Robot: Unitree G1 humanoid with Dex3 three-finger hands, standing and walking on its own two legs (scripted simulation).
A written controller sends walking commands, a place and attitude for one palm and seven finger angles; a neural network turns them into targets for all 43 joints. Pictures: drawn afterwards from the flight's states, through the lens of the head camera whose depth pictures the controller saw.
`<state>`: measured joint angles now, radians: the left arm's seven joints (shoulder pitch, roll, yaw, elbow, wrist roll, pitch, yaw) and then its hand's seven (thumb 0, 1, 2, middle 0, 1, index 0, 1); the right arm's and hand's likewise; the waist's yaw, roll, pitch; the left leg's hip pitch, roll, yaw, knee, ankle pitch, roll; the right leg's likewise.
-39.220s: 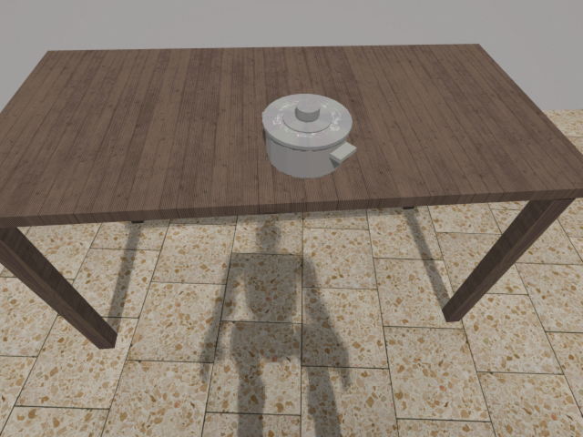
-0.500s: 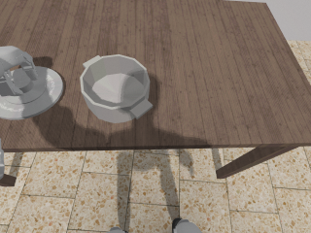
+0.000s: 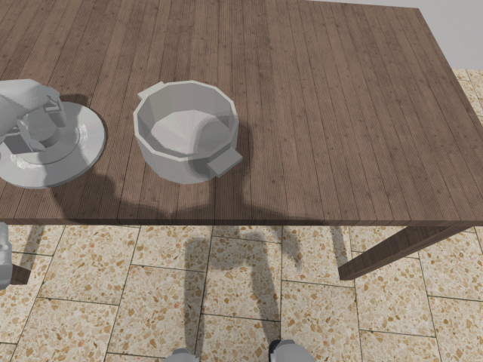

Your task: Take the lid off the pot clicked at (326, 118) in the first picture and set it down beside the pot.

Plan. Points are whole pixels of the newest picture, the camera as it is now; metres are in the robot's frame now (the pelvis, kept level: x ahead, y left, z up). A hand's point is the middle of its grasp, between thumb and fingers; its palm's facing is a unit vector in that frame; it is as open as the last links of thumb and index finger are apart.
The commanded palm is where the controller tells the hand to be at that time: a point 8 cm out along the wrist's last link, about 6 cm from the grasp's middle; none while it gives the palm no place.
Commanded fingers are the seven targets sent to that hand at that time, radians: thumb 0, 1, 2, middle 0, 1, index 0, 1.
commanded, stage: open the fingers wide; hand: left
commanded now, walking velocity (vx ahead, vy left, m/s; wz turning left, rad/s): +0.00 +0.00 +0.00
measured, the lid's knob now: (43, 133) +0.50 +0.31 +0.03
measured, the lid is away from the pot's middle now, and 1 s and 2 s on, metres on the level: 0.24 0.24 0.24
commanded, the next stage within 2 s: raise the empty hand in 0.72 s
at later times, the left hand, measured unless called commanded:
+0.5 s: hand (26, 130) +0.48 +0.31 +0.07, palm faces -0.49 -0.07 -0.87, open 10.2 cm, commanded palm +0.51 +0.30 +0.11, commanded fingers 0.00 0.06 0.49 -0.30 -0.96 -0.30 -0.96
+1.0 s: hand (24, 121) +0.48 +0.30 +0.09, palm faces -0.43 -0.05 -0.90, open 10.9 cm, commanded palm +0.50 +0.29 +0.13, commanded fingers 0.00 0.06 0.50 -0.30 -0.95 -0.30 -0.95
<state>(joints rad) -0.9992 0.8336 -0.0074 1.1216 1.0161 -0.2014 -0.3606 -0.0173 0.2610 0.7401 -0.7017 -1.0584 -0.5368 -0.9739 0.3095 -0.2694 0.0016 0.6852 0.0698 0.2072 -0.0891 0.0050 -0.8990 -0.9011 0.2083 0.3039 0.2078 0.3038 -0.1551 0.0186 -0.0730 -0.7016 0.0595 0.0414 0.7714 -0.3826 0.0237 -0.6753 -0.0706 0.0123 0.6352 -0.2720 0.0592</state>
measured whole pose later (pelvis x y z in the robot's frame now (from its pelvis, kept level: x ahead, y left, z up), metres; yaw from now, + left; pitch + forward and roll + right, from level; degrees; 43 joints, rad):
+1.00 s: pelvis +0.00 +0.01 +0.00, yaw +0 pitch +17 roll -3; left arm -0.96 0.80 0.01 1.04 1.02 -0.19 -0.35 0.00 0.07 0.50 -0.31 -0.95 -0.31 -0.95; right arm 0.35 -0.27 -0.02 0.69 0.06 0.20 -0.08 0.01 -0.90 -0.90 0.21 0.30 0.21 0.30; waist -0.15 0.03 -0.09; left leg -0.65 0.05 0.05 0.73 -0.37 0.03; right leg -0.63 -0.07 0.03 0.59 -0.25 0.04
